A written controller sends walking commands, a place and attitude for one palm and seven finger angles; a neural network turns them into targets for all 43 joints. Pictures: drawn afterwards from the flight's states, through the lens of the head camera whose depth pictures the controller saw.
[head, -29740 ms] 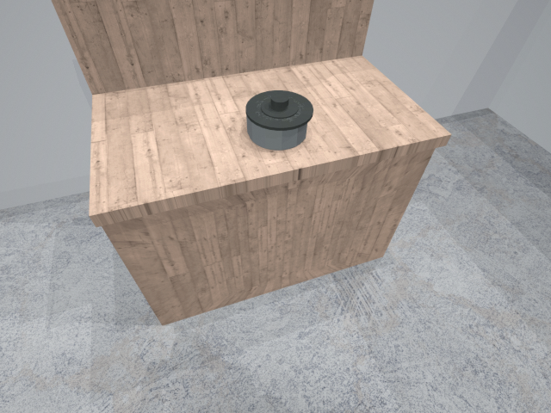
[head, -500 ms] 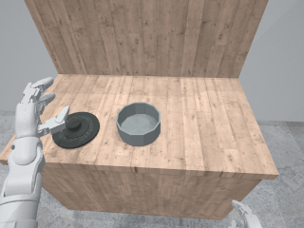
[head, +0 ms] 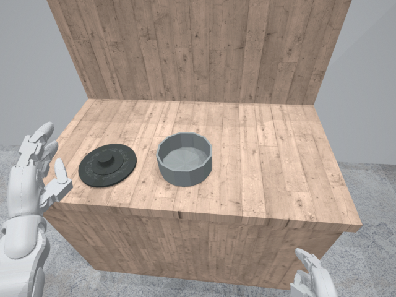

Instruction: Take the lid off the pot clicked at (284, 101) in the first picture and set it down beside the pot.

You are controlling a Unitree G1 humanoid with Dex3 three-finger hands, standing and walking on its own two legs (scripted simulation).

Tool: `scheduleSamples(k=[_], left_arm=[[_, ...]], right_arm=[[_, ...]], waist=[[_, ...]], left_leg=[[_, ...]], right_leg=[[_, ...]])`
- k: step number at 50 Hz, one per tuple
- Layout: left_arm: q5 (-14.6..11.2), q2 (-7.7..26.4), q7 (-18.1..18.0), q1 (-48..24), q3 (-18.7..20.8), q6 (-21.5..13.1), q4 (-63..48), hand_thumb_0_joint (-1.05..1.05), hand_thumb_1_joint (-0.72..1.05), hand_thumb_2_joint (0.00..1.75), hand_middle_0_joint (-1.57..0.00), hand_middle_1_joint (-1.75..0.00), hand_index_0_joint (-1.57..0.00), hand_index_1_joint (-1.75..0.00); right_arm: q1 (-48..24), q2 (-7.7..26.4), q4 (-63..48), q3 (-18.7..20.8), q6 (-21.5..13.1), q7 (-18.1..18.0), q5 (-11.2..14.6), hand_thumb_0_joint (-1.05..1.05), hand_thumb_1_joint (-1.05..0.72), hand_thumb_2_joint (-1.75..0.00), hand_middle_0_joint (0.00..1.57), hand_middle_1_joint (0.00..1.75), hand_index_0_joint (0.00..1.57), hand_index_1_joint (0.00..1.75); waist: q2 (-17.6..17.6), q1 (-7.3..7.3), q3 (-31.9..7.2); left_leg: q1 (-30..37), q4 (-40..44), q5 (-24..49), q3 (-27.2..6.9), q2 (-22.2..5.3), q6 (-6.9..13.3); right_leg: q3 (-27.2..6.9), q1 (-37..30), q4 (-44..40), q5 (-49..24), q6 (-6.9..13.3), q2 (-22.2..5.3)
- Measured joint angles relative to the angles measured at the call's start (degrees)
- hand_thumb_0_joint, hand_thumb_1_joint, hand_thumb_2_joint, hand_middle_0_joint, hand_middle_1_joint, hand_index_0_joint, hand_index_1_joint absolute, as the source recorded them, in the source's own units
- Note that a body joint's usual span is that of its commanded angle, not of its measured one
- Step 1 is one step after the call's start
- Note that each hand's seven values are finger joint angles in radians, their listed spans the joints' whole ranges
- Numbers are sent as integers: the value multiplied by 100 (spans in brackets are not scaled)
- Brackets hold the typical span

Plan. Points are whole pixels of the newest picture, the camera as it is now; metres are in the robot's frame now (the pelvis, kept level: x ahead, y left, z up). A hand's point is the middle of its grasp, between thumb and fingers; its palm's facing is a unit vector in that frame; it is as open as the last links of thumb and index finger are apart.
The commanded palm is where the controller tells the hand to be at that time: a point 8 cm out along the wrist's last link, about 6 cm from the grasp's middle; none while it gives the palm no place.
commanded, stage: draw the hand back to the body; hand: left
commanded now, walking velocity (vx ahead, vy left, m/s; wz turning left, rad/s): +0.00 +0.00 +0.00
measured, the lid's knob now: (105, 158) +0.50 +0.34 -0.06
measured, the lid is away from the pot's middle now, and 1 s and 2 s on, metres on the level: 0.25 0.25 0.25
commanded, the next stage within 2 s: step back with the hand held close in 0.60 s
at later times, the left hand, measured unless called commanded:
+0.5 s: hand (42, 221) +0.18 +0.26 +0.15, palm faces +0.36 -0.87 -0.35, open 7.4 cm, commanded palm +0.13 +0.30 +0.17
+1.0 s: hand (36, 219) +0.19 +0.28 +0.14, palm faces +0.23 -0.87 -0.43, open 7.4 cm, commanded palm +0.12 +0.33 +0.17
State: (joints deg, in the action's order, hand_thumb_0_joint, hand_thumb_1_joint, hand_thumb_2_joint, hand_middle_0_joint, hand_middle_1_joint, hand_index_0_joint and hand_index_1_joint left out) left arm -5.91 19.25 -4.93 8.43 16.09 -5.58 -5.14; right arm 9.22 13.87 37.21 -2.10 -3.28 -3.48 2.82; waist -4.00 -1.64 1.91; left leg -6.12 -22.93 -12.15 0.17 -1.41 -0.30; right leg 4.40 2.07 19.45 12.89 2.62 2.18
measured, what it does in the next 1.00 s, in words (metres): shifts its weight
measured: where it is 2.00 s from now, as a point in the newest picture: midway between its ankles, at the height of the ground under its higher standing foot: outside the picture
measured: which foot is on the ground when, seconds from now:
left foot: down 0.00-1.00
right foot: down 0.00-1.00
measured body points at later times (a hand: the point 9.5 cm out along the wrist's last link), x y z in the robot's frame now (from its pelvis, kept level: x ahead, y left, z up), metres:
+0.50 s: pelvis +0.00 +0.02 +0.00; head -0.02 +0.01 +0.45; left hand +0.16 +0.30 +0.17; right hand +0.20 -0.19 -0.07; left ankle +0.01 +0.13 -0.74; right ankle -0.02 -0.09 -0.74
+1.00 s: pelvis -0.01 +0.05 -0.01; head +0.04 +0.07 +0.44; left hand +0.17 +0.32 +0.16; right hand +0.18 -0.19 -0.08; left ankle +0.01 +0.13 -0.74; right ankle -0.02 -0.09 -0.74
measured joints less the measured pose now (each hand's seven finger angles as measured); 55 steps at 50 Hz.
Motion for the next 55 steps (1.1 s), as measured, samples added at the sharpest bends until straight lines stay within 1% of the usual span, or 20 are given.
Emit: scheduleSamples(k=[7,11,16,19,24,29,34,36,37,41,43,45,47,49,52,55], left_arm=[[9,-33,-13,594,-32,-130,-588,2,88,90,-21,-30,-21,-30],[14,-48,19,972,-57,-106,-871,2,89,90,-21,-30,-21,-30],[49,-24,4,1460,-80,-129,-1441,2,89,90,-21,-30,-21,-30],[46,-30,10,1749,-73,-140,-1658,2,89,90,-21,-30,-21,-30],[66,-59,6,2131,-117,-49,-1998,2,89,90,-21,-30,-21,-30],[100,-2,-43,2208,-101,-43,-2208,2,89,90,-21,-30,-21,-30],[106,-97,-69,2124,-107,50,-2160,2,89,90,-21,-30,-21,-30],[123,-89,-71,2129,-136,77,-2226,2,89,90,-21,-30,-21,-30],[119,-40,-37,2116,-91,67,-2287,2,89,90,-21,-30,-21,-30],[126,364,-5,1973,491,-316,-2520,2,88,90,-21,-30,-21,-30],[121,421,-6,1953,692,-474,-2616,2,89,90,-21,-30,-21,-30],[115,346,28,2045,708,-571,-2700,2,89,90,-20,-30,-21,-30],[130,239,93,2245,591,-589,-2797,1,89,90,-20,-30,-21,-30],[166,218,162,2501,466,-567,-2935,1,89,90,-20,-30,-21,-30],[193,407,202,2875,445,-558,-3185,2,89,90,-21,-30,-21,-30],[184,699,166,3081,626,-581,-3442,2,88,90,-21,-30,-21,-30]], right_arm=[[65,0,11,30,-93,5,-32,2,-91,-90,20,30,21,30],[37,-16,-10,41,-110,4,-50,2,-91,-90,20,30,21,30],[60,-21,-71,53,-194,19,-88,2,-91,-90,20,30,21,30],[45,-38,-95,57,-177,29,-90,2,-91,-90,20,30,21,30],[19,-77,-151,49,-185,31,-103,2,-91,-90,20,30,21,30],[12,-108,-151,12,-214,17,-121,2,-91,-90,20,30,21,30],[-31,-152,-167,-32,-178,27,-123,2,-90,-90,20,30,21,30],[-15,-163,-183,-46,-207,37,-139,2,-90,-90,20,30,21,30],[5,-165,-236,-53,-188,39,-139,2,-90,-90,21,30,21,30],[-21,-209,-363,-48,-136,80,-157,2,-90,-90,21,30,21,30],[-50,-184,-410,-20,-107,120,-159,2,-90,-90,21,30,21,30],[-74,-126,-451,30,-78,151,-155,2,-90,-90,21,30,21,30],[-79,-66,-502,99,-30,173,-148,2,-90,-90,21,30,21,30],[-68,-34,-551,167,21,183,-138,2,-90,-90,21,30,21,30],[-5,-51,-622,236,90,170,-125,2,-90,-90,21,30,21,30],[86,-107,-671,272,100,145,-118,2,-91,-90,20,30,21,30]], waist=[[-12,-31,-41],[10,-31,-41],[41,-75,-83],[46,-88,-128],[63,-135,-136],[71,-200,-147],[80,-206,-127],[90,-205,-125],[93,-211,-124],[228,-147,-14],[301,-96,79],[346,-37,167],[379,28,235],[432,90,292],[551,160,327],[661,173,321]], left_leg=[[25,0,-2,22,24,32],[17,-17,-14,42,37,59],[11,-46,-43,56,69,92],[1,-66,-64,60,93,118],[-29,-109,-90,57,132,160],[-51,-151,-113,29,179,196],[-69,-158,-115,37,210,227],[-74,-161,-120,45,221,236],[-107,-189,-132,48,217,243],[-449,-419,-191,21,168,249],[-634,-508,-196,24,156,260],[-788,-555,-184,54,169,291],[-922,-589,-169,95,197,333],[-1037,-630,-162,134,232,374],[-1188,-721,-171,159,276,419],[-1295,-828,-192,156,311,448]], right_leg=[[-21,-39,-36,-24,-38,-24],[-40,-34,-38,-32,-63,-39],[-52,-37,-31,-19,-100,-73],[-55,-37,-27,-6,-129,-97],[-48,-25,-11,8,-170,-136],[-17,-30,8,31,-207,-180],[-22,-9,24,34,-238,-213],[-30,4,40,43,-246,-225],[-33,30,52,47,-252,-222],[-6,309,155,43,-258,-176],[-9,481,210,25,-270,-167],[-36,649,269,6,-302,-186],[-72,809,342,-1,-343,-221],[-106,957,439,12,-382,-262],[-127,1139,600,58,-421,-313],[-119,1258,755,112,-446,-353]])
